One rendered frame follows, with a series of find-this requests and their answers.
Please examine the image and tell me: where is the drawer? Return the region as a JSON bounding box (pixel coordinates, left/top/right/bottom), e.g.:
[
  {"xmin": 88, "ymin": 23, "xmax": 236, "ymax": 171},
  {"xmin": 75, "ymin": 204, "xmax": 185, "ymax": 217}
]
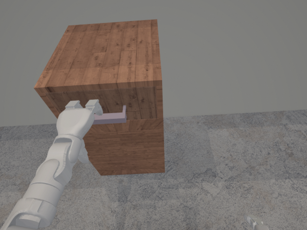
[{"xmin": 46, "ymin": 86, "xmax": 157, "ymax": 120}]

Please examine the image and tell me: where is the robot right hand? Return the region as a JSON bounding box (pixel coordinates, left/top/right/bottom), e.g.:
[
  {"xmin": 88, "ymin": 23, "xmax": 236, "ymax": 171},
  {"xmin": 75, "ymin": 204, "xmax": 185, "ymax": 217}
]
[{"xmin": 243, "ymin": 213, "xmax": 269, "ymax": 230}]

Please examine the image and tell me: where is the robot left hand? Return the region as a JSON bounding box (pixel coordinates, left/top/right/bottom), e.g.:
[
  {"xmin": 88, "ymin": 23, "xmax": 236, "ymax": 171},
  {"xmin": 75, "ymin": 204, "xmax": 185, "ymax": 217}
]
[{"xmin": 56, "ymin": 99, "xmax": 103, "ymax": 163}]

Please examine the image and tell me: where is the left robot forearm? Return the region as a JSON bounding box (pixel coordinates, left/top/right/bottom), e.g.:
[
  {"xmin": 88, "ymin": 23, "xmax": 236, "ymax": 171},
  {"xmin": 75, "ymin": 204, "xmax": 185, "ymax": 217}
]
[{"xmin": 0, "ymin": 134, "xmax": 82, "ymax": 230}]

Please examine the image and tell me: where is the cabinet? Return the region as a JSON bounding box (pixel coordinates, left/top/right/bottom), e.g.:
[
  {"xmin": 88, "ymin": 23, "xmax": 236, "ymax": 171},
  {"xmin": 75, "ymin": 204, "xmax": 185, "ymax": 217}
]
[{"xmin": 34, "ymin": 19, "xmax": 165, "ymax": 176}]

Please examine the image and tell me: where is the handle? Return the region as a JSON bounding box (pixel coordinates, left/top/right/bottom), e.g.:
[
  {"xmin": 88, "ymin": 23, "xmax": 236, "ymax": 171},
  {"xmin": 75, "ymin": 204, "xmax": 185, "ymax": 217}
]
[{"xmin": 93, "ymin": 105, "xmax": 127, "ymax": 125}]

